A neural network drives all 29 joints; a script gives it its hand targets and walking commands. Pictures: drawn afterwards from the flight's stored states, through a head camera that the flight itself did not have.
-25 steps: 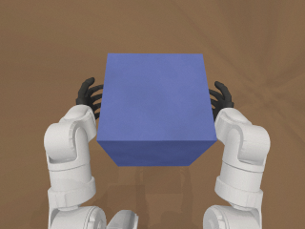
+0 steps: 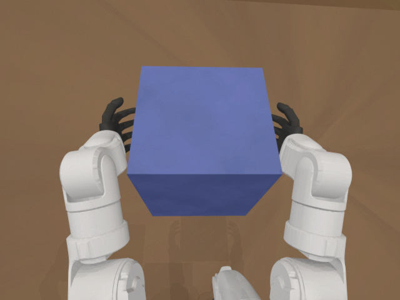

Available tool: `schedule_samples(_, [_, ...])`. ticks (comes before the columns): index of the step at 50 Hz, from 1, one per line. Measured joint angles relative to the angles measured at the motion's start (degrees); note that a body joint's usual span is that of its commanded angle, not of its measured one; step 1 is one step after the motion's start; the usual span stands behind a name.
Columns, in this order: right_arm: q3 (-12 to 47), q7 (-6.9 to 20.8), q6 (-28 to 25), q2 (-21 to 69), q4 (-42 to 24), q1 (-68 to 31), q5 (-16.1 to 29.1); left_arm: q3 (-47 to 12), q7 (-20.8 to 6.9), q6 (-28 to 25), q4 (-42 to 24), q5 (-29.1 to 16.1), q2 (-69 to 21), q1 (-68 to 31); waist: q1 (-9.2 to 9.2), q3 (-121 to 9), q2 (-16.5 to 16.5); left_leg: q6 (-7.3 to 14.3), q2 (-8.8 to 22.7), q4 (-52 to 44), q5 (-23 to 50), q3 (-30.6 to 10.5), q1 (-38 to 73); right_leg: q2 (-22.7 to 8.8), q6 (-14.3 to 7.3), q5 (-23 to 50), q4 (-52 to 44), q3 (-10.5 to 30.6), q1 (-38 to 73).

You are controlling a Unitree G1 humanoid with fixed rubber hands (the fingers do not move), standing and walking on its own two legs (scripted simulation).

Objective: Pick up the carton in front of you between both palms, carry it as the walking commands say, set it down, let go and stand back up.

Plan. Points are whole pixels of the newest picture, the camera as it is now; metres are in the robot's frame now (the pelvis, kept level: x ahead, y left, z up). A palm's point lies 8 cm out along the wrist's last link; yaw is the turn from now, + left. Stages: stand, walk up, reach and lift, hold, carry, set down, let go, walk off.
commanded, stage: carry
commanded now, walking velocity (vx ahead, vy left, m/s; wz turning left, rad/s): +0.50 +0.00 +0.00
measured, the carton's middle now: (200, 151) +0.39 -0.05 +0.09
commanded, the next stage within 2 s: none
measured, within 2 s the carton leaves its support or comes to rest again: neither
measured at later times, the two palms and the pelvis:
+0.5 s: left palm (81, 31) +0.66 +0.19 +0.20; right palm (214, 32) +0.67 -0.11 +0.19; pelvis +0.30 +0.01 +0.03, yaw +0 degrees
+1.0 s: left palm out of the picture +0.92 +0.19 +0.23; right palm out of the picture +0.95 -0.11 +0.23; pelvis +0.59 +0.01 +0.09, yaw +1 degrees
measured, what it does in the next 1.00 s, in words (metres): climbs: right foot 0.05 m higher, then left foot 0.03 m higher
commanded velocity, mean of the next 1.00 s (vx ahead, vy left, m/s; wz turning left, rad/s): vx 0.50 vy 0.00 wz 0.00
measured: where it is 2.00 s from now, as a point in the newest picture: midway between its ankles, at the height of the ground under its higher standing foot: (159, 114)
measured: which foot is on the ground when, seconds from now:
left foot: down 0.00-0.14, up 0.16-0.46, down 0.48-0.88, up 0.90-1.00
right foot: up 0.00-0.10, down 0.12-0.48, up 0.50-0.86, down 0.88-1.00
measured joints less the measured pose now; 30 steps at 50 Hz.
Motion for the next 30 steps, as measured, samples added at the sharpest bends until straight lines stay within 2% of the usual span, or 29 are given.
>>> schedule_samples(3, [0.70, 0.10, -0.12, -0.34, 3.41, -0.63, -0.09, -0.44, -0.37, 0.39, 0.98, 0.84, 0.58, 1.28, 0.72, -2.29, 0.00, -0.76, 0.35, -1.48, -2.85, -0.77, 4.19, 0.74, -0.64, -0.11, -10.71, -2.55, 2.06])
schedule_samples(5, [0.86, 0.51, 0.14, -0.73, 5.71, -0.33, -0.56, -0.85, -0.36, 0.68, 3.13, 1.35, 0.68, 1.66, 2.32, -3.77, 0.50, -1.25, 1.30, 0.90, -5.82, -0.93, 5.95, 2.25, -1.57, 0.16, -18.34, -5.42, 6.28])
schedule_samples(6, [0.76, 0.82, 0.28, -1.21, 6.45, 0.08, -0.74, -1.28, -0.28, 0.50, 4.68, 1.64, 0.51, 1.56, 3.76, -4.01, 1.03, -1.45, 2.27, 5.96, -7.40, -0.78, 5.17, 3.16, -2.50, 0.10, -20.00, -6.32, 8.43])
schedule_samples(7, [0.48, 1.19, 0.26, -1.64, 6.91, 0.67, -0.77, -1.90, -0.04, 0.17, 6.06, 1.88, 0.33, 1.41, 5.34, -3.74, 1.38, -1.57, 3.19, 14.52, -5.71, -1.26, 2.43, 3.53, -3.15, -1.09, -19.19, -6.96, 9.58])
schedule_samples(10, [-0.58, 1.35, -0.02, -0.75, 6.64, 2.17, -0.81, -3.12, 1.32, 0.35, 6.58, 1.19, 0.56, 2.07, 10.51, -1.96, -0.67, -1.21, 0.69, 45.58, -2.25, -5.49, -10.68, 3.75, -3.95, -3.56, -20.19, -6.20, 13.43])
schedule_samples(12, [-0.95, 1.38, -0.15, 1.12, 4.48, 2.20, -2.14, -2.83, 1.89, 0.33, 4.16, -0.68, 1.23, 3.09, 12.95, -0.09, -1.39, -0.61, 0.44, 55.03, -0.28, -6.14, -18.20, 4.03, -3.60, -3.23, -23.70, -5.18, 16.91])
schedule_samples(14, [-1.47, 1.43, -0.39, 2.69, 1.52, 2.24, -3.47, -2.69, 2.41, -0.51, 2.54, -3.13, 1.95, 3.30, 14.37, 1.31, -1.66, -0.51, 1.34, 55.52, 1.01, -5.89, -24.25, 3.85, -3.43, -3.12, -27.49, -4.63, 20.42])
schedule_samples(18, [-1.99, 1.65, -0.89, 3.94, -3.37, 2.60, -5.06, -2.98, 2.87, -2.19, 2.05, -6.07, 2.98, 1.50, 15.80, 1.52, -2.03, -1.09, 3.48, 46.55, 3.44, -3.84, -32.08, 3.00, -2.67, -3.90, -33.23, -3.59, 26.27])
schedule_samples(22, [-1.19, 1.70, -0.48, 3.41, -5.48, 3.15, -5.63, -3.42, 2.93, -2.11, 3.26, -7.20, 3.91, -0.83, 14.98, -0.72, -2.64, -1.25, 3.77, 26.10, 6.48, -1.54, -30.20, 1.93, -0.90, -6.59, -36.69, -2.41, 31.99])
schedule_samples(24, [-0.42, 1.71, -0.17, 3.01, -3.89, 2.59, -5.97, -3.39, 2.76, -1.43, 4.68, -7.17, 4.87, -1.66, 13.00, -2.21, -3.56, -0.41, 2.46, 16.94, 8.15, 1.17, -25.42, 0.38, -0.03, -9.87, -33.53, -1.84, 33.38])
schedule_samples(25, [0.21, 1.71, -0.45, 3.02, -2.21, 2.02, -6.25, -3.26, 2.61, -1.10, 5.45, -7.26, 5.78, -1.88, 11.21, -2.29, -4.64, -0.56, 1.50, 17.36, 6.99, 2.37, -24.16, -1.32, 0.01, -11.17, -27.68, -1.38, 32.08])
schedule_samples(26, [0.88, 1.66, -0.53, 2.85, -0.56, 1.57, -6.49, -3.06, 2.47, -0.86, 6.27, -7.36, 6.37, -1.76, 9.23, -2.22, -4.67, -0.87, 0.96, 18.49, 5.31, 2.81, -23.28, -1.44, 0.45, -9.49, -19.08, 0.38, 29.37])
schedule_samples(28, [1.52, 1.53, 0.25, 2.10, 1.69, 2.00, -6.35, -2.72, 2.26, -0.47, 8.39, -6.71, 5.91, -1.24, 5.83, -2.15, -3.30, -0.94, 0.22, 17.53, 3.41, 2.47, -20.61, 0.57, 0.54, -6.65, -0.52, 3.64, 22.30])
schedule_samples(30, [1.59, 1.23, 1.36, 1.16, 2.04, 3.52, -5.09, -1.85, 2.23, 0.22, 8.94, -4.96, 3.75, -0.48, 3.69, -1.94, -1.74, -0.98, 0.00, 13.85, 3.61, 1.88, -16.98, 1.72, 0.43, -4.94, 10.70, 4.02, 15.76])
